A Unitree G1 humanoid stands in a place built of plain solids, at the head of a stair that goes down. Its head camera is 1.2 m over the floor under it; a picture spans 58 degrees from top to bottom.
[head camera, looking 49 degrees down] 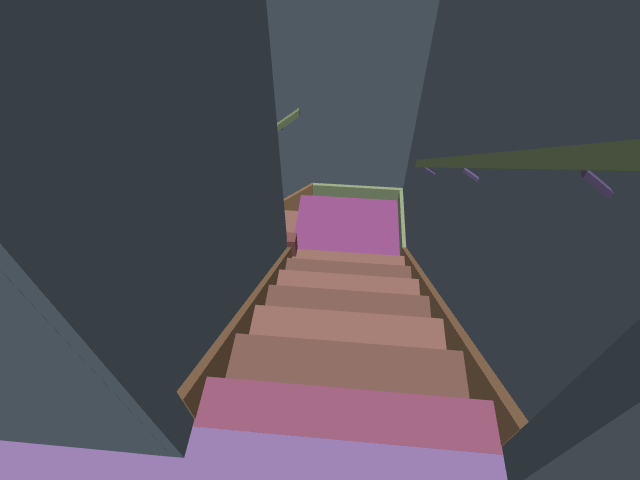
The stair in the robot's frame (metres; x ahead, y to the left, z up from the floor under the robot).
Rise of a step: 0.21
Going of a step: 0.25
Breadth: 0.81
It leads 5 degrees to the right of straight ahead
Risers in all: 7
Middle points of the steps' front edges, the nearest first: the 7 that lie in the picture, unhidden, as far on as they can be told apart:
0.49 -0.08 0.00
0.74 -0.10 -0.20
0.99 -0.12 -0.41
1.24 -0.14 -0.62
1.50 -0.16 -0.83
1.75 -0.19 -1.03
2.00 -0.22 -1.24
